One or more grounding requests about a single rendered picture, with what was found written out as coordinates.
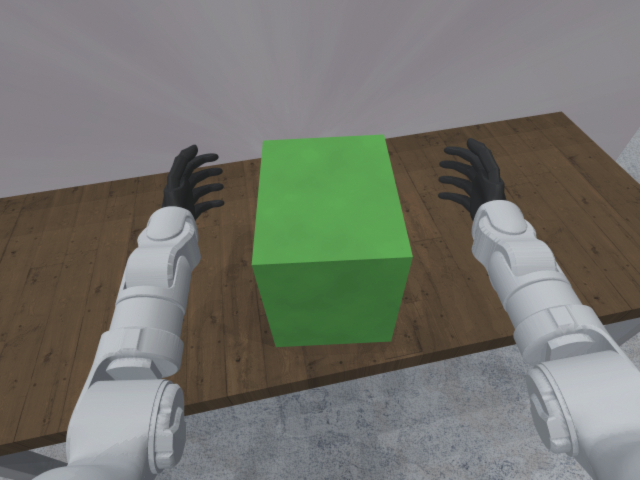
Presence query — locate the robot left upper arm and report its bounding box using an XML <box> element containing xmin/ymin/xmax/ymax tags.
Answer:
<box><xmin>32</xmin><ymin>379</ymin><xmax>186</xmax><ymax>480</ymax></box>

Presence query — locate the robot right upper arm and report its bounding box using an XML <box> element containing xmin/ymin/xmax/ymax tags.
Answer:
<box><xmin>526</xmin><ymin>350</ymin><xmax>640</xmax><ymax>480</ymax></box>

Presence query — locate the table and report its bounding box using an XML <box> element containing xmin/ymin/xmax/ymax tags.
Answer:
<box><xmin>0</xmin><ymin>112</ymin><xmax>640</xmax><ymax>480</ymax></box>

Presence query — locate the robot left hand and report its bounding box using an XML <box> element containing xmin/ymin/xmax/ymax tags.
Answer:
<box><xmin>161</xmin><ymin>145</ymin><xmax>224</xmax><ymax>220</ymax></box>

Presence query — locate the carton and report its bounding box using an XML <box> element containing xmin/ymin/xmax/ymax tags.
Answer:
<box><xmin>252</xmin><ymin>134</ymin><xmax>413</xmax><ymax>347</ymax></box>

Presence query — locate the right robot forearm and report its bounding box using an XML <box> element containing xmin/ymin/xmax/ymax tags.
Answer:
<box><xmin>472</xmin><ymin>200</ymin><xmax>640</xmax><ymax>378</ymax></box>

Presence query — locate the robot right hand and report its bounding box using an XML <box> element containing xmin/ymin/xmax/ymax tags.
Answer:
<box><xmin>438</xmin><ymin>138</ymin><xmax>507</xmax><ymax>221</ymax></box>

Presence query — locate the left robot forearm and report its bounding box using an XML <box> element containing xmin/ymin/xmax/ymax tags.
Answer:
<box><xmin>66</xmin><ymin>206</ymin><xmax>201</xmax><ymax>463</ymax></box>

